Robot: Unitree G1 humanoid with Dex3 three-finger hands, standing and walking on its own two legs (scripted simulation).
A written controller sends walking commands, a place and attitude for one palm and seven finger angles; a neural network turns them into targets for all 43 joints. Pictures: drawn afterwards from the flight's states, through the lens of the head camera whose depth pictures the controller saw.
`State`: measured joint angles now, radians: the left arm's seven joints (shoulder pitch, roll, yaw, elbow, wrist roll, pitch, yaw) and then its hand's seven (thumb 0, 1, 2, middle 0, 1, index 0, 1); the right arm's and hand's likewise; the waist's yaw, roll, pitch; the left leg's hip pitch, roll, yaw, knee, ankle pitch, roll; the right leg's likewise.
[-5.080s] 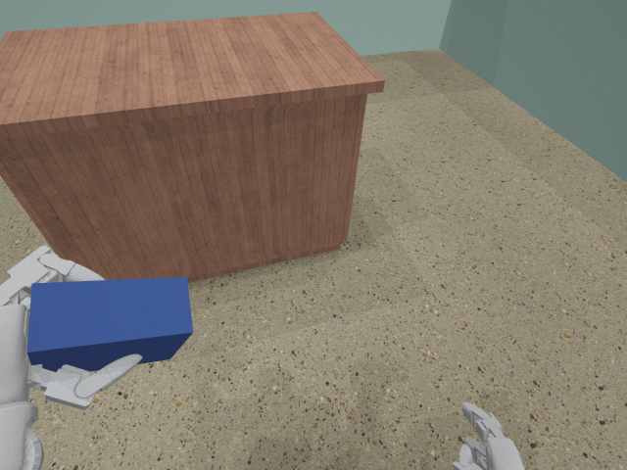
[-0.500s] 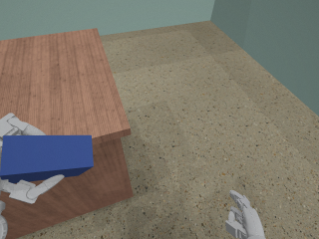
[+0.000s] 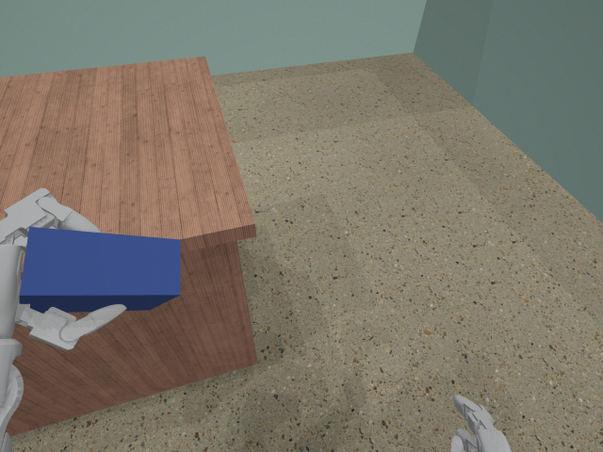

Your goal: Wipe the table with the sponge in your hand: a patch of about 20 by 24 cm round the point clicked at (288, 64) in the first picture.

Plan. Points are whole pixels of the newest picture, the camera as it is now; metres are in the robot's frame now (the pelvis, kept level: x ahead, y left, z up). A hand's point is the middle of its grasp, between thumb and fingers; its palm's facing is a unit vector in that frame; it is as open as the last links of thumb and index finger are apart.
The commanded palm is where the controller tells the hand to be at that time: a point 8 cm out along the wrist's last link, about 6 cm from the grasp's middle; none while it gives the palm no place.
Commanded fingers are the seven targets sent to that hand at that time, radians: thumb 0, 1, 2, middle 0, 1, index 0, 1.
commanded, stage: come to a stop and stand still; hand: left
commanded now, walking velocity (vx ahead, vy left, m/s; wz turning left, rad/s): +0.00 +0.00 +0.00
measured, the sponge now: (123, 276) +0.24 +0.22 +0.15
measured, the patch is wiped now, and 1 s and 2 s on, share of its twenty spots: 0.00 0.00 0.00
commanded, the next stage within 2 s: look again from close up in 0.78 s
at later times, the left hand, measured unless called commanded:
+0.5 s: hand (35, 264) +0.23 +0.30 +0.17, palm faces +0.42 -0.85 -0.31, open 10.1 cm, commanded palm +0.18 +0.33 +0.18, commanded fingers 0.00 0.10 1.30 -1.20 -1.60 -1.20 -1.60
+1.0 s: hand (49, 260) +0.25 +0.30 +0.16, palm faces +0.37 -0.86 -0.36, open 10.1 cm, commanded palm +0.19 +0.33 +0.18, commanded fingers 0.00 0.10 1.30 -1.20 -1.60 -1.20 -1.60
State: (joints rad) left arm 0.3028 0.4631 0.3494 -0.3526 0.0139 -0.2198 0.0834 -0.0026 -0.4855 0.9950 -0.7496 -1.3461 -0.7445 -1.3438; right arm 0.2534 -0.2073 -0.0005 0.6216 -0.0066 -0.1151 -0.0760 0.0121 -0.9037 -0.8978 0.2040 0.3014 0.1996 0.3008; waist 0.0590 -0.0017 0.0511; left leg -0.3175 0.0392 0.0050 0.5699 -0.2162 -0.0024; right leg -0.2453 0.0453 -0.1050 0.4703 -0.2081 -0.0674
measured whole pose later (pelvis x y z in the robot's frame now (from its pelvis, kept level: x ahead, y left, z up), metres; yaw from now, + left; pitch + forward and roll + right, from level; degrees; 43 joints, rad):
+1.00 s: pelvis +0.03 +0.05 +0.01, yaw -1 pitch +0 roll -1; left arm 0.42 0.36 0.33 -0.42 -0.04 -0.19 0.10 0.00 -0.48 1.00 -0.75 -1.35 -0.74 -1.35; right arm 0.21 -0.20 0.04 0.57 -0.01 -0.09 -0.04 0.01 -0.90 -0.90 0.21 0.30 0.20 0.30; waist 0.03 -0.02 0.02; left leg -0.20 -0.05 0.02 0.41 -0.21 0.07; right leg -0.16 0.00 -0.05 0.35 -0.18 0.01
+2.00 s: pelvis +0.10 +0.08 -0.02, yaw +0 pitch -2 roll +1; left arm 0.42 0.38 0.38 -0.49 -0.02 -0.26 0.12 0.00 -0.49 1.00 -0.75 -1.35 -0.74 -1.35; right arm 0.21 -0.22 -0.02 0.60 0.00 -0.09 -0.04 0.01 -0.90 -0.90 0.20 0.30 0.20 0.30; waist 0.03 -0.03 0.07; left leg -0.37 0.04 0.02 0.70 -0.30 -0.03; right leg -0.27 -0.07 0.00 0.79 -0.48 0.02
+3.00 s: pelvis +0.12 +0.13 +0.00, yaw -2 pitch -2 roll -1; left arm 0.42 0.39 0.35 -0.41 -0.02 -0.22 0.09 0.00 -0.48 1.00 -0.75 -1.35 -0.74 -1.35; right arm 0.26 -0.20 0.02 0.58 -0.01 -0.14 -0.04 0.01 -0.90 -0.90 0.20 0.30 0.20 0.30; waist 0.03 -0.05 0.05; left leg -0.23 0.00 0.07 0.47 -0.22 0.04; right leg -0.24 0.01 -0.03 0.42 -0.16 -0.01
